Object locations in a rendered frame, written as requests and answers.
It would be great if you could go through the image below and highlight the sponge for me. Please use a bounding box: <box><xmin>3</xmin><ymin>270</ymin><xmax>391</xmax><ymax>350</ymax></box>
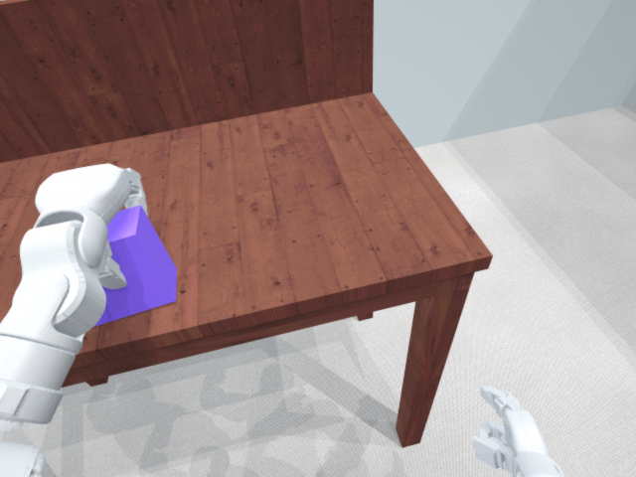
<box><xmin>93</xmin><ymin>205</ymin><xmax>177</xmax><ymax>327</ymax></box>

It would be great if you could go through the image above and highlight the robot right hand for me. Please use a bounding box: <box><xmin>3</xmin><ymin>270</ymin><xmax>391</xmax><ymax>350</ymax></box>
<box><xmin>473</xmin><ymin>386</ymin><xmax>550</xmax><ymax>474</ymax></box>

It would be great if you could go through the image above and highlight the robot left upper arm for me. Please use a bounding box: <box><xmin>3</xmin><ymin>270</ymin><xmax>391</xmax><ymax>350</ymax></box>
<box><xmin>0</xmin><ymin>440</ymin><xmax>46</xmax><ymax>477</ymax></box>

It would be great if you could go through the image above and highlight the robot left hand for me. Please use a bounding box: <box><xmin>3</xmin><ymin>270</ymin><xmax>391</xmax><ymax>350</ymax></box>
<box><xmin>35</xmin><ymin>163</ymin><xmax>148</xmax><ymax>289</ymax></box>

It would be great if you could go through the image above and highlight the table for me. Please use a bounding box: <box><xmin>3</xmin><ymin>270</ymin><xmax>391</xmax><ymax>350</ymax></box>
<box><xmin>0</xmin><ymin>0</ymin><xmax>493</xmax><ymax>448</ymax></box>

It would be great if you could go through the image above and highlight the robot right forearm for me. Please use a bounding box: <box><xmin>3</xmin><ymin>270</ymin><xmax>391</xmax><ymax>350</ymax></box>
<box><xmin>513</xmin><ymin>452</ymin><xmax>565</xmax><ymax>477</ymax></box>

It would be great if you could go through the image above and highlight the robot left forearm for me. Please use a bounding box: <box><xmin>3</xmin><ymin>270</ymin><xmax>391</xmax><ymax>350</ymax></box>
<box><xmin>0</xmin><ymin>205</ymin><xmax>108</xmax><ymax>432</ymax></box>

